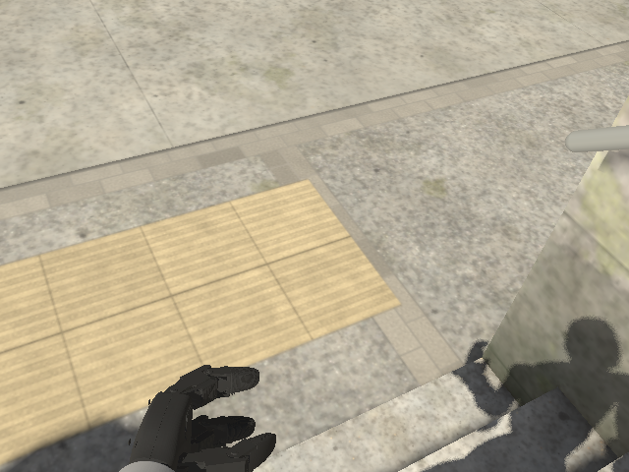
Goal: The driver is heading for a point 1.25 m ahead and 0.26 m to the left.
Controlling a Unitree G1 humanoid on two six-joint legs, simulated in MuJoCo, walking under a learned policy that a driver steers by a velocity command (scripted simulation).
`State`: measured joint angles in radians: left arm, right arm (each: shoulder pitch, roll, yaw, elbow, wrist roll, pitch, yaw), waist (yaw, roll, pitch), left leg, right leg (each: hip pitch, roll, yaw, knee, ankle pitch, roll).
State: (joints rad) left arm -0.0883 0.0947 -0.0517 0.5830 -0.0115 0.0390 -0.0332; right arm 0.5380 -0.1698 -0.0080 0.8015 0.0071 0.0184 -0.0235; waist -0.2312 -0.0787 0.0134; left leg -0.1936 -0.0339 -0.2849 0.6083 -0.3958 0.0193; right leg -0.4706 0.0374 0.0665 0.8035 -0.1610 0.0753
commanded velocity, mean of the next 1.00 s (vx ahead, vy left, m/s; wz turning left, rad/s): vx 0.99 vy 0.00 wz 0.34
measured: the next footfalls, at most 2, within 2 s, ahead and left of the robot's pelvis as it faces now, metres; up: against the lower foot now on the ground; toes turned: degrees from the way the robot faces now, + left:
right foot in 0.02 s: +0.09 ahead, -0.14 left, +0.00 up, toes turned +5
left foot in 0.56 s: +0.29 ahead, +0.13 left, -0.21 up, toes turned +31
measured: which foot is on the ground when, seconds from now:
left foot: down 0.00-0.04, up 0.06-0.54, down 0.56-1.00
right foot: up 0.00-0.00, down 0.02-0.56, up 0.58-1.00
